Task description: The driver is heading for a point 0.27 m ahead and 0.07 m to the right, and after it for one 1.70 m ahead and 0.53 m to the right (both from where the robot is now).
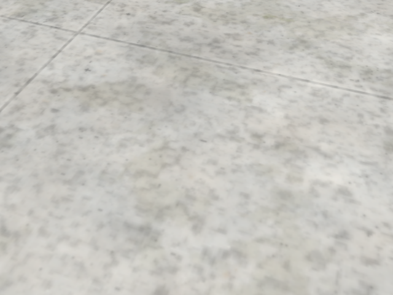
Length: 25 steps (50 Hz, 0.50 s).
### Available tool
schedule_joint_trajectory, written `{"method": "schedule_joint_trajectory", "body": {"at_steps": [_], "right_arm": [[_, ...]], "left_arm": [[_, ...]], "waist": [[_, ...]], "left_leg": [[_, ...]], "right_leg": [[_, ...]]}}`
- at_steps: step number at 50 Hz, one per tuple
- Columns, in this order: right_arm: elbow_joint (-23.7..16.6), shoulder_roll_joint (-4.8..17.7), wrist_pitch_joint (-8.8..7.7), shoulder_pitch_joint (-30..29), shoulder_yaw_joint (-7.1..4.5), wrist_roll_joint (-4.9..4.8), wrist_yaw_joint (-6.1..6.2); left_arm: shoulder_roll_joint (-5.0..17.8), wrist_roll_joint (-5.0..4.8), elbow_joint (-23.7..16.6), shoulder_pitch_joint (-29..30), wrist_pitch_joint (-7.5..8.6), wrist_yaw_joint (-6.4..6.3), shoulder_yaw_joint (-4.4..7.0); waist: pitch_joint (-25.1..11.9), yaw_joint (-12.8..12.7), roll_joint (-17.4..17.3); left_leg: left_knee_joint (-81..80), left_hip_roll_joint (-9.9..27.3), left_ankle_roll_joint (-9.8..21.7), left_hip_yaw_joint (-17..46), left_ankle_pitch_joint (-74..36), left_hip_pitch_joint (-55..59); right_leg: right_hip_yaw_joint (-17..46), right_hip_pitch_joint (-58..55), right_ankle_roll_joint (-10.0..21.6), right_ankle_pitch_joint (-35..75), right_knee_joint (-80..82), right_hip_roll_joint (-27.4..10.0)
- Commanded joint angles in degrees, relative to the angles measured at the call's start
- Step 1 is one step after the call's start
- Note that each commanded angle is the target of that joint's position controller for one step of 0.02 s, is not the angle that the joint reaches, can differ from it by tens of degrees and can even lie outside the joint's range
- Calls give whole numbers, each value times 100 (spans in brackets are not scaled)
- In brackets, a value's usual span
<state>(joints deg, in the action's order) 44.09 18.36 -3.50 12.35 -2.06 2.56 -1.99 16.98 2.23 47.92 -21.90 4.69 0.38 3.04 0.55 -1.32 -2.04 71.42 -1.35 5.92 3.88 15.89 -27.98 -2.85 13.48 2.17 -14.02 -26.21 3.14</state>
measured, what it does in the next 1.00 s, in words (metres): walks ahead, turning right: left foot, then right foot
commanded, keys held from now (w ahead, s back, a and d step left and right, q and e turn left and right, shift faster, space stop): w+e+shift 0.68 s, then w+shift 0.04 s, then shift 0.04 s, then q+shift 0.24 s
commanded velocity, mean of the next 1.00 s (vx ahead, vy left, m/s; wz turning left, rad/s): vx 0.88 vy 0.00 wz -0.53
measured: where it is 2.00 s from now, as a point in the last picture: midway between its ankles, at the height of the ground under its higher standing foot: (291, 126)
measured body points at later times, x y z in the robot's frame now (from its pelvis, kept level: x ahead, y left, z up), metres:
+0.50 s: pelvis +0.46 -0.02 +0.00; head +0.47 -0.03 +0.45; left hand +0.71 +0.19 -0.09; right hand +0.36 -0.31 -0.12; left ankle +0.40 +0.11 -0.74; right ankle +0.48 -0.15 -0.65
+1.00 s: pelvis +0.84 -0.22 +0.00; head +0.88 -0.24 +0.45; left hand +1.02 -0.02 -0.13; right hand +0.83 -0.49 -0.12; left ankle +1.07 -0.22 -0.68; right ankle +0.76 -0.19 -0.73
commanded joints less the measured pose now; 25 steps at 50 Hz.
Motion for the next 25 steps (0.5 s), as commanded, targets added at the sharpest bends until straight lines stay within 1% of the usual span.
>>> {"method": "schedule_joint_trajectory", "body": {"at_steps": [1,2,3,4,5,6,7,8,9,10,11,12,13,14,15,16,17,18,19,20,21,22,23,24,25], "right_arm": [[-760,62,-31,-552,125,153,-99],[-943,85,-55,-930,171,162,-114],[-1089,77,-91,-1260,222,126,-140],[-1169,25,-124,-1501,283,74,-183],[-1200,-48,-148,-1662,337,22,-226],[-1207,-63,-152,-1765,353,-22,-236],[-1201,5,-144,-1813,333,-52,-204],[-1197,91,-139,-1846,304,-57,-153],[-1175,190,-146,-1787,260,-41,-91],[-1085,337,-165,-1490,189,-10,-18],[-860,499,-193,-749,96,3,65],[-596,673,-216,212,-8,25,166],[-481,1104,-231,1240,-172,149,302],[-475,1416,-200,1320,-267,341,314],[-521,1140,-138,1017,-271,148,294],[-494,623,-158,566,-169,83,279],[-410,358,-191,422,-125,68,248],[-313,228,-213,403,-100,71,250],[-194,178,-262,468,-84,15,255],[-66,38,-316,547,-64,-55,225],[49,-29,-367,613,-52,-132,202],[123,-56,-398,645,-51,-165,186],[171,-61,-428,644,-48,-174,183],[236,-178,-427,596,-27,-171,188],[210,73,-476,528,-63,-144,187]], "left_arm": [[341,-158,-29,-374,181,29,24],[392,-167,-17,-444,193,29,38],[442,-169,-24,-427,199,23,62],[493,-180,-36,-372,206,19,93],[602,-216,-26,-386,217,17,134],[750,-269,1,-461,229,26,173],[842,-298,29,-533,231,40,193],[865,-309,73,-623,218,47,194],[886,-298,119,-699,202,42,191],[965,-274,168,-788,186,28,203],[1106,-229,205,-807,150,17,234],[1154,-231,157,-640,124,16,257],[770,-217,-21,-533,144,24,178],[-132,-441,-255,-1095,117,-8,-6],[382,-370,-346,-672,48,-34,67],[469,-288,-369,-131,-12,-19,105],[398,-222,-369,134,-59,37,92],[313,-164,-354,276,-135,101,101],[180,-107,-409,165,-237,158,90],[67,-76,-465,316,-335,191,67],[-27,-61,-613,565,-411,228,46],[-54,-42,-745,825,-462,268,27],[-70,-20,-912,1106,-476,318,-3],[-65,-39,-948,1319,-486,351,-15],[-140,-52,-1197,1460,-470,404,-86]], "waist": [[402,195,562],[536,145,479],[646,121,437],[703,106,421],[685,73,459],[603,32,502],[547,13,514],[471,-15,503],[312,16,511],[-24,142,565],[-537,480,624],[-1009,981,584],[-1714,1340,118],[-2475,820,-1221],[-2173,825,-1013],[-1123,705,-524],[-582,612,-165],[-272,485,-65],[-175,272,-377],[-27,199,-352],[124,137,-362],[217,108,-307],[319,76,-299],[368,79,-230],[457,-77,-542]], "left_leg": [[-574,611,-207,-1,-103,-1661],[-1034,666,-314,-152,-374,-1735],[-1700,691,-407,-228,-753,-1562],[-2454,630,-474,-321,-1201,-1059],[-3053,490,-501,-482,-1576,-411],[-3297,352,-495,-630,-1831,176],[-3457,283,-475,-651,-1993,441],[-3643,230,-438,-645,-2028,530],[-3846,145,-380,-627,-1871,687],[-3975,-4,-314,-612,-1491,1101],[-4031,-176,-243,-646,-1027,1938],[-4034,88,-196,-485,-886,3189],[-4100,1303,-91,675,811,4414],[-4851,2980,346,3482,2489,5504],[-5497,2811,430,4214,2801,4972],[-5518,2495,338,3074,2241,4148],[-5589,2269,290,2254,1165,3462],[-5724,1986,144,1559,395,2974],[-5791,1965,127,1132,-23,2665],[-5891,1879,57,744,-393,2490],[-6006,1864,6,395,-736,2422],[-6114,1835,-38,58,-1072,2409],[-6209,1739,-87,-337,-1505,2319],[-6290,1321,-242,-940,-1844,2232],[-6320,1518,-196,-1079,-2215,2006]], "right_leg": [[2345,-564,1030,-515,1889,-1396],[2209,-414,1116,-207,2092,-1329],[2002,-212,1122,161,2235,-1218],[1709,93,1045,617,2309,-1030],[1486,368,972,1196,2409,-915],[1468,494,961,1722,2552,-985],[1484,310,941,2166,2534,-1064],[1475,-64,899,2636,2361,-1106],[1435,-482,824,3387,1964,-1119],[1381,-849,722,4345,1289,-1107],[1320,-923,636,4919,205,-1038],[1267,-289,539,4371,-1169,-830],[1061,695,523,2636,-2955,-496],[765,2365,431,-1327,-4898,-21],[810,2926,525,-890,-5399,-219],[754,3176,516,-339,-5239,-524],[719,3074,470,-139,-5026,-686],[712,2909,431,-105,-4902,-795],[702,2778,363,-134,-4821,-871],[680,2809,336,-144,-4766,-980],[637,2993,313,-101,-4695,-1046],[562,3181,292,65,-4655,-1085],[457,3256,287,372,-4467,-1087],[265,3176,298,682,-4295,-941],[286,3027,331,1065,-3807,-1068]]}}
